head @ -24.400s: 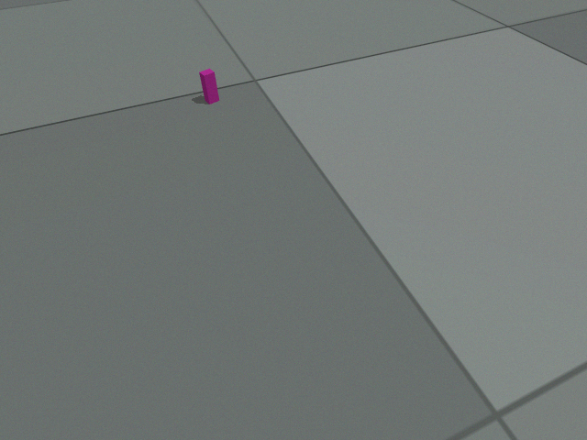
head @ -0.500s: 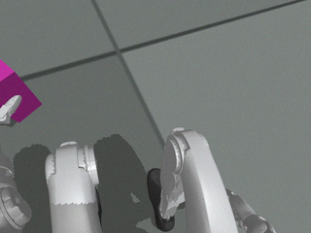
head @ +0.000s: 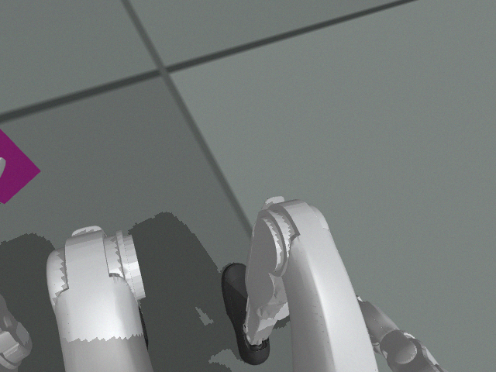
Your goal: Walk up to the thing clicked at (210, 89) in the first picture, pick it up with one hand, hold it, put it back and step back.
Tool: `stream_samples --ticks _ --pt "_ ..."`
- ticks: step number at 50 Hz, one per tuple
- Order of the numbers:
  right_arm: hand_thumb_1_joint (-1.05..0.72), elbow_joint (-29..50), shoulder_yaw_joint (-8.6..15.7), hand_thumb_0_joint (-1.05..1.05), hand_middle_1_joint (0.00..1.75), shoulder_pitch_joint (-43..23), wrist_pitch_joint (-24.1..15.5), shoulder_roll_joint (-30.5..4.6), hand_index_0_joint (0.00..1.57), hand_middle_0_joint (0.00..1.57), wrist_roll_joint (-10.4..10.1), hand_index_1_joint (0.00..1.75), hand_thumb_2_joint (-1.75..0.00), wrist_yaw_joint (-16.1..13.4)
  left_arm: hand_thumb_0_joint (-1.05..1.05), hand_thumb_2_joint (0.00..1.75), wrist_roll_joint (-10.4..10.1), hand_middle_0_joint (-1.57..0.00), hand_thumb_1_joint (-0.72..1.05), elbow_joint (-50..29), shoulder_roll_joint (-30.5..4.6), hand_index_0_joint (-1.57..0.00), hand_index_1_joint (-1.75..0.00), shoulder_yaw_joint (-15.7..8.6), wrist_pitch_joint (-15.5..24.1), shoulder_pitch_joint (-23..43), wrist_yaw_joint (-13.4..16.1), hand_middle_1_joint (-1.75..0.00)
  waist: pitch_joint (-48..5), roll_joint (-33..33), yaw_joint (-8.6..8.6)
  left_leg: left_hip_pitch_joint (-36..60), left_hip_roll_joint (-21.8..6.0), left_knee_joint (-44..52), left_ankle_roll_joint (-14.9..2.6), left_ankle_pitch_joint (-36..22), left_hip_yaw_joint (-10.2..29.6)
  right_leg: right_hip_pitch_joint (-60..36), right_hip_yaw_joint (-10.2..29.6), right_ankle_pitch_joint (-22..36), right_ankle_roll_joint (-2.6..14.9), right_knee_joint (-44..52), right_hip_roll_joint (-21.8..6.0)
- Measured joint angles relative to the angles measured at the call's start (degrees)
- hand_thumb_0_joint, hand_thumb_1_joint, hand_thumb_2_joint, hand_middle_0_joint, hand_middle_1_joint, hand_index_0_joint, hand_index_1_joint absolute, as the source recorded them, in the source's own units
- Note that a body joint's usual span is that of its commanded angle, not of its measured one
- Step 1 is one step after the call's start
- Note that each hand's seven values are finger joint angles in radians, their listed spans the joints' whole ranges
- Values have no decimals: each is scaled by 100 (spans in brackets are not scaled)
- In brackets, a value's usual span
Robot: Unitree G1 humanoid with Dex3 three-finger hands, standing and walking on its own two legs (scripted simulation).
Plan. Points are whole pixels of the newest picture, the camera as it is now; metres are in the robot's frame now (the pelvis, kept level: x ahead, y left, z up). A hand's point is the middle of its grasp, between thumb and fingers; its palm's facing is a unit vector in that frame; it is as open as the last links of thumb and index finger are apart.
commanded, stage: lower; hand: left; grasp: from the side
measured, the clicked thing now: out of the picture +0.44 +0.32 -0.13
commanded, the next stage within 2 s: loosen in 1.46 s
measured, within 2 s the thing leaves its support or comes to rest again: rests again in 1.44 s
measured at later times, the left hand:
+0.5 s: hand out of the picture +0.43 +0.33 -0.15, palm faces +0.48 -0.88 +0.00, open 10.0 cm
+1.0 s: hand out of the picture +0.43 +0.33 -0.17, palm faces +0.49 -0.87 +0.01, open 10.0 cm
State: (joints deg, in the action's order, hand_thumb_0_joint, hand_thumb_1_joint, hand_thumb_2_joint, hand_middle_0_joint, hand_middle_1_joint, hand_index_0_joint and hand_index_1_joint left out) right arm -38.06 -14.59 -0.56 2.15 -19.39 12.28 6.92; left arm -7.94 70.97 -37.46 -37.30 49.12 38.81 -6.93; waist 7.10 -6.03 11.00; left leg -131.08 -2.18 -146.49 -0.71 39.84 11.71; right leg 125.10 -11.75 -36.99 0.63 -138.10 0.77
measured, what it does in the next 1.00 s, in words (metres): stands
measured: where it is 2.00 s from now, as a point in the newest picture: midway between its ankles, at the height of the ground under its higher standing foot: (194, 350)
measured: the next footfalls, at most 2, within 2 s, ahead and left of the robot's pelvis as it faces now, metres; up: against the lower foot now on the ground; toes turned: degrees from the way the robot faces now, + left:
none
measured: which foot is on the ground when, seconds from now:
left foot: down 0.00-1.00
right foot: down 0.00-1.00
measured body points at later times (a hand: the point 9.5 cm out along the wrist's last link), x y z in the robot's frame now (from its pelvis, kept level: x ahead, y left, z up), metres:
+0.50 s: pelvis +0.00 +0.01 -0.01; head +0.24 +0.15 +0.34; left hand +0.40 +0.38 -0.15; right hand +0.14 -0.26 -0.07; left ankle +0.08 +0.12 -0.26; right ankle +0.12 -0.11 -0.26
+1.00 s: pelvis -0.01 +0.01 -0.01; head +0.23 +0.16 +0.33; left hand +0.40 +0.37 -0.16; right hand +0.13 -0.26 -0.06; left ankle +0.08 +0.12 -0.26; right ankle +0.12 -0.11 -0.26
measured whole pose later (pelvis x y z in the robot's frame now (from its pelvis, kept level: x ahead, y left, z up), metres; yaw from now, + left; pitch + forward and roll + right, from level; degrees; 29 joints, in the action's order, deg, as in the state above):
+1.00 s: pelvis -0.01 +0.01 -0.01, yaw -4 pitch +15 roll -16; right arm -33.9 -25.2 -7.1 1.7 -21.7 18.4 7.5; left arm -7.8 79.3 -47.0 -38.8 58.3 37.5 -3.3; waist 16.0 -13.1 13.3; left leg -128.7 -2.5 -151.6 -1.2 40.7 17.5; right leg 120.7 -16.0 -35.2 -1.3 -138.5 2.9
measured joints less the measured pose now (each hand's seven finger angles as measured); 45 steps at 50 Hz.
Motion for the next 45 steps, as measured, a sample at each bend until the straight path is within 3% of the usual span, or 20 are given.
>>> stream_samples --ticks 11,17,26,34,45 --pt "-92 137 -395 0 30 -226 -39 -33 20 20 231 30 -91 7 -1 114 103 -78 -48 273 -419 -79 -106 -193 383 34 -1 -105 388 -357 131 52 -18 -228 3 61 197 -106 -148 39 -44 -74 69" --pt "-93 203 -517 0 30 -326 -42 -111 20 20 332 30 -91 10 -1 114 80 -78 -48 389 -609 -79 -106 -168 469 12 -2 -105 510 -405 162 82 -6 -299 -20 95 270 -195 -203 16 -86 -74 88" --pt "-92 283 -700 0 30 -462 -29 -186 20 20 431 30 -91 33 -1 114 -6 -78 -48 550 -649 -79 -106 -164 589 -71 103 -105 629 -481 171 165 -7 -357 -15 106 379 -302 -284 53 -106 -58 121" --pt "-92 350 -850 0 30 -589 -14 -190 20 20 540 30 -91 32 -1 114 108 -78 -48 713 -849 -78 -106 -175 755 -37 225 -106 773 -609 216 189 -18 -431 -24 54 463 -344 -343 150 -132 -66 157" --pt "-92 415 -1013 0 30 -610 -26 -222 20 20 585 30 -91 50 -1 114 57 -78 -48 824 -956 -79 -105 -140 839 -115 306 -105 856 -667 228 234 -33 -486 -41 76 546 -415 -401 176 -173 -43 202"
